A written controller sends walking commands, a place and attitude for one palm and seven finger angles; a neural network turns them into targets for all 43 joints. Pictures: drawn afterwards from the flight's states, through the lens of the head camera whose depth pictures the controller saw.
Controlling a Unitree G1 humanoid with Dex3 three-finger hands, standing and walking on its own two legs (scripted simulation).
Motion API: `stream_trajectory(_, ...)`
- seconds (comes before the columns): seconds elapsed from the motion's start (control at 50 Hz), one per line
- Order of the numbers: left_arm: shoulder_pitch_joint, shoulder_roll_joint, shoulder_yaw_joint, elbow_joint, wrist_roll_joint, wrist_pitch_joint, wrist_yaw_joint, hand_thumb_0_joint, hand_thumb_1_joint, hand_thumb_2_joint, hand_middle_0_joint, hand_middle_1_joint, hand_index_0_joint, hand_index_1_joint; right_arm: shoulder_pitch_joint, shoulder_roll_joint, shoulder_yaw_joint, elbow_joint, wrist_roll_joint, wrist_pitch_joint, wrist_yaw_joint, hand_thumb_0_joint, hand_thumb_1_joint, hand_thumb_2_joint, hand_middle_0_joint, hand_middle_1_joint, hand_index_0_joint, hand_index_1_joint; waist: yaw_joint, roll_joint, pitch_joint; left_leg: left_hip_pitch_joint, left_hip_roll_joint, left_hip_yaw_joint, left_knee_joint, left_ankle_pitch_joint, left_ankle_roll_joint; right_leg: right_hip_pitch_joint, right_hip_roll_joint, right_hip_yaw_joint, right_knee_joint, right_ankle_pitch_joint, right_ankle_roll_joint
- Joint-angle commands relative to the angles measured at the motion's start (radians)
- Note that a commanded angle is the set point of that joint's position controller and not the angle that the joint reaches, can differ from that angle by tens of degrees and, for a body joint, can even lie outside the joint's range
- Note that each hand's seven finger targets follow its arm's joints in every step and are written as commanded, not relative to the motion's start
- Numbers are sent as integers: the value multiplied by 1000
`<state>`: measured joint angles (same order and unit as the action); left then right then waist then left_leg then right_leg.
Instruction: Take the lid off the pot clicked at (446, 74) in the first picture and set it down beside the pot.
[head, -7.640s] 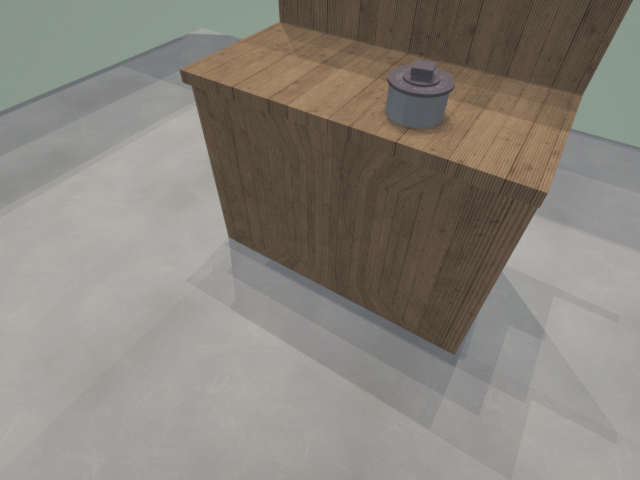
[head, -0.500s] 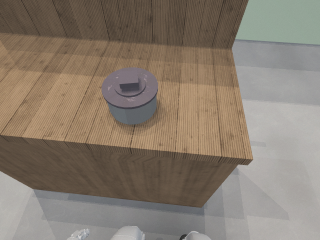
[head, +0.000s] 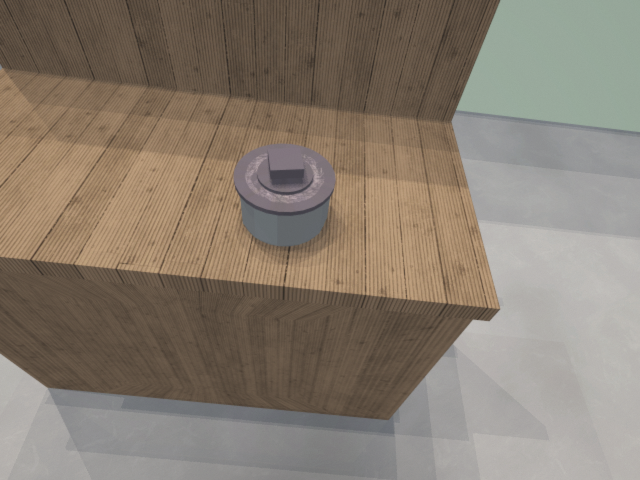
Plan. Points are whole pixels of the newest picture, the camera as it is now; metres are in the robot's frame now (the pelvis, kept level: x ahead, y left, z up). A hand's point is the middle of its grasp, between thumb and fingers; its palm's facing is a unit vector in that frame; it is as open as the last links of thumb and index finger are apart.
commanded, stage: come to a stop and stand still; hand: left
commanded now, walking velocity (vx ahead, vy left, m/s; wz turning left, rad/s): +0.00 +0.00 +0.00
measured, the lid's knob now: (285, 163) +0.53 +0.07 +0.09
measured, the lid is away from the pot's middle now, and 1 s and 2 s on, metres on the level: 0.00 0.00 0.00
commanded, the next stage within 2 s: look again from close up in 0.78 s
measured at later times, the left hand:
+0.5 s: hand out of the picture +0.01 +0.11 -0.19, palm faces +0.03 -0.98 -0.18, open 7.3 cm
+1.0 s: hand out of the picture +0.00 +0.11 -0.19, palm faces +0.01 -0.98 -0.19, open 7.4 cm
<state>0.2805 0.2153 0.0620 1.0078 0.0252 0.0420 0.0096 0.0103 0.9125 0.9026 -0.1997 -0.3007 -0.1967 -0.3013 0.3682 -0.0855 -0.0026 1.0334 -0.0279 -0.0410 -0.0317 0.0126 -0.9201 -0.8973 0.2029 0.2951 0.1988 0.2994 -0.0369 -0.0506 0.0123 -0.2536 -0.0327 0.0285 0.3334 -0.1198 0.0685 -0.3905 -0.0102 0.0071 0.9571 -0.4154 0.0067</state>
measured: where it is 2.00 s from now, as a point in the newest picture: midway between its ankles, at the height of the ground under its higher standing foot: outside the picture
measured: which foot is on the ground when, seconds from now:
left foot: down 0.00-1.00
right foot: up 0.00-0.16, down 0.18-1.00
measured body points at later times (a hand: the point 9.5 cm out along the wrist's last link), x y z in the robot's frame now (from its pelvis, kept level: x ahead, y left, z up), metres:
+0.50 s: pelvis +0.00 -0.06 -0.01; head +0.01 -0.05 +0.44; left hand +0.00 +0.16 -0.17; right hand -0.02 -0.28 -0.17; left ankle +0.03 +0.08 -0.75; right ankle -0.05 -0.15 -0.75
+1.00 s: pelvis +0.01 -0.05 -0.02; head +0.03 -0.05 +0.43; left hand +0.00 +0.16 -0.17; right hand +0.05 -0.28 -0.17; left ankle +0.03 +0.07 -0.75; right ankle -0.05 -0.15 -0.75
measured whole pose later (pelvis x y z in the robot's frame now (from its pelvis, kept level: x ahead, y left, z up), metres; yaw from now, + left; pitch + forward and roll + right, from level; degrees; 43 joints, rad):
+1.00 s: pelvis +0.01 -0.05 -0.02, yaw -1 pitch +0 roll -1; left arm 0.35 0.12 -0.01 1.08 0.02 -0.03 0.05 0.01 0.91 0.90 -0.20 -0.30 -0.20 -0.30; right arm 0.22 -0.18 -0.01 1.04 -0.01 -0.01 -0.02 0.01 -0.92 -0.90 0.20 0.29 0.19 0.30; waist -0.01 0.04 0.02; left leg -0.30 0.04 0.00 0.58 -0.28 -0.01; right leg -0.12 0.06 -0.01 0.48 -0.35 -0.04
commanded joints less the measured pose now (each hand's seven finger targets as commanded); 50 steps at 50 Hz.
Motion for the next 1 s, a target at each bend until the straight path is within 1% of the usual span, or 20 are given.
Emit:
stream_trajectory(0.0,-39,0,-16,-68,-12,-34,-2,0,900,900,-200,-300,-200,-300,91,-183,-42,2,-1,0,-17,0,-900,-900,200,300,200,300,-14,203,-70,178,276,-267,-109,71,92,-12,-14,-9,-199,-76,-12)
stream_trajectory(0.08,34,-9,-18,-18,-15,-35,5,0,900,900,-200,-300,-200,-300,60,-185,-48,20,6,14,-12,0,-900,-900,200,300,200,300,24,168,-53,31,233,-254,-106,-164,51,187,6,-29,-439,47,-18)
stream_trajectory(0.12,85,11,-18,15,-15,-41,16,0,900,900,-200,-300,-200,-300,46,-155,-45,30,16,21,-8,0,-900,-900,200,300,200,300,43,96,-25,-95,168,-185,-47,-277,-14,337,-27,8,-599,146,-21)
stream_trajectory(0.14,85,42,-16,17,-13,-45,24,0,900,900,-200,-300,-200,-300,32,-117,-37,30,22,24,-4,0,-900,-900,200,300,200,300,49,-6,29,-178,110,-120,34,-283,-49,343,-107,116,-665,70,-45)
stream_trajectory(0.16,66,66,-16,13,-16,-45,25,0,900,900,-200,-300,-200,-300,24,-92,-28,23,20,31,-1,0,-900,-900,200,300,200,300,35,-105,91,-164,56,-48,103,-275,-76,231,-189,202,-745,-62,-90)
stream_trajectory(0.18,37,81,-16,3,-18,-45,23,0,900,900,-200,-300,-200,-300,32,-92,-28,24,14,35,5,0,-900,-900,200,300,200,300,19,-104,104,-74,55,-29,138,-220,-82,104,-235,229,-789,-152,-120)
stream_trajectory(0.22,-10,62,-21,-4,-21,-62,21,0,900,900,-200,-300,-200,-300,54,-89,-27,51,6,34,9,0,-900,-900,200,300,200,300,4,-138,98,6,63,-38,146,-94,-80,59,-163,186,-755,-12,-109)
stream_trajectory(0.26,2,34,-30,5,-24,-66,23,0,900,900,-200,-300,-200,-300,52,-96,-25,62,12,33,4,0,-900,-900,200,300,200,300,4,-79,125,36,80,-52,113,-43,-77,57,-137,141,-711,117,-94)
stream_trajectory(0.36,49,28,-34,25,-25,-65,23,0,900,900,-200,-300,-200,-300,24,-111,-19,68,17,28,-2,0,-900,-900,200,300,200,300,25,65,145,35,105,-79,65,12,-72,94,-92,108,-668,181,-67)
stream_trajectory(0.46,83,26,-36,45,-25,-72,26,0,900,900,-200,-300,-200,-300,-5,-130,-18,62,21,20,-10,0,-900,-900,200,300,200,300,32,50,33,84,120,-77,78,96,-65,192,-91,98,-627,381,-54)
stream_trajectory(0.52,94,25,-38,56,-22,-75,29,0,900,900,-200,-300,-200,-300,-24,-135,-20,65,23,20,-11,0,-900,-900,200,300,200,300,32,31,13,100,122,-73,81,106,-67,210,-93,92,-623,433,-46)
stream_trajectory(0.58,111,20,-39,64,-20,-76,31,0,900,900,-200,-300,-200,-300,-55,-138,-22,60,25,21,-12,0,-900,-900,200,300,200,300,37,13,19,105,120,-64,90,108,-67,210,-97,96,-625,489,-34)
stream_trajectory(0.7,121,13,-42,77,-18,-72,32,0,900,900,-200,-300,-200,-300,-80,-139,-20,64,25,28,-13,0,-900,-900,200,300,200,300,34,21,69,103,117,-68,70,69,-67,176,-92,100,-642,408,-33)
stream_trajectory(0.84,133,22,-39,80,-18,-72,32,0,900,900,-200,-300,-200,-300,-102,-147,-19,59,25,24,-14,0,-900,-900,200,300,200,300,44,16,40,108,119,-67,82,98,-63,212,-89,96,-634,463,-25)
stream_trajectory(0.86,203,24,-40,106,8,-106,76,0,900,900,-200,-300,-200,-300,-189,-167,-16,-13,24,6,-3,0,-900,-900,200,300,200,300,68,61,54,53,108,-11,327,116,-75,180,-155,187,-635,950,36)
stream_trajectory(0.88,148,74,-34,49,2,-110,69,0,900,900,-200,-300,-200,-300,-122,-115,-13,-44,22,18,6,0,-900,-900,200,300,200,300,7,26,12,-40,75,-41,311,-171,-56,254,-188,172,-579,921,-11)
stream_trajectory(0.9,117,65,-42,33,-2,-109,58,0,900,900,-200,-300,-200,-300,-116,-116,-17,-37,18,23,5,0,-900,-900,200,300,200,300,7,95,12,-25,74,-24,278,-182,-55,241,-179,154,-561,816,-64)
stream_trajectory(0.92,97,67,-43,27,-3,-109,56,0,900,900,-200,-300,-200,-300,-83,-116,-15,-35,19,21,10,0,-900,-900,200,300,200,300,-7,71,-28,1,84,-22,229,-113,-58,243,-147,126,-552,676,-89)
stream_trajectory(0.94,82,63,-42,9,-8,-98,49,0,900,900,-200,-300,-200,-300,-72,-134,-17,-48,16,23,13,0,-900,-900,200,300,200,300,6,102,-48,52,85,-39,218,-55,-57,205,-120,110,-532,494,-96)
stream_trajectory(0.98,88,22,-44,-6,-7,-89,52,0,900,900,-200,-300,-200,-300,-64,-170,-23,-58,14,17,9,0,-900,-900,200,300,200,300,11,52,-2,33,132,-92,204,41,-35,141,-61,82,-519,308,-76)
